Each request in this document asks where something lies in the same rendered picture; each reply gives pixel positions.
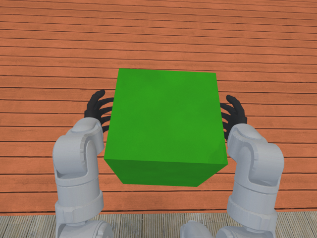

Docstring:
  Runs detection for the robot right upper arm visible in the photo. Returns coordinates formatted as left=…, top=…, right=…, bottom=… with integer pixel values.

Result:
left=215, top=226, right=268, bottom=238

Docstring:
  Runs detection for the robot right thigh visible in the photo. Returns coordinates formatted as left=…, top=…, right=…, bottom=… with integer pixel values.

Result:
left=180, top=222, right=214, bottom=238

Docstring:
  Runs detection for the robot left upper arm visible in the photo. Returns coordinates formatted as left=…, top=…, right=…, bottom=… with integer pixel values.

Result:
left=59, top=220, right=113, bottom=238

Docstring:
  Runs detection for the left robot hand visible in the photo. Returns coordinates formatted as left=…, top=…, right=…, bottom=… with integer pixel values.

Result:
left=84, top=90, right=114, bottom=133

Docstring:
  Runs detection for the robot right forearm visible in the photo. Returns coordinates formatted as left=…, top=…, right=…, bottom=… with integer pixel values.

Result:
left=227, top=123, right=284, bottom=238

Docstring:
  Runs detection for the right robot hand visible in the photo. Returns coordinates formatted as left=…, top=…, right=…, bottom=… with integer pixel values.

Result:
left=220, top=95, right=247, bottom=141

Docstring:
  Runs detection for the carton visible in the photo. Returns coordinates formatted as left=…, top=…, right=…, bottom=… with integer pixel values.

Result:
left=104, top=68, right=228, bottom=187

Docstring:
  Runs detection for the robot left forearm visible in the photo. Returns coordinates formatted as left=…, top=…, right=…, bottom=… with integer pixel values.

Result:
left=53, top=117, right=104, bottom=238

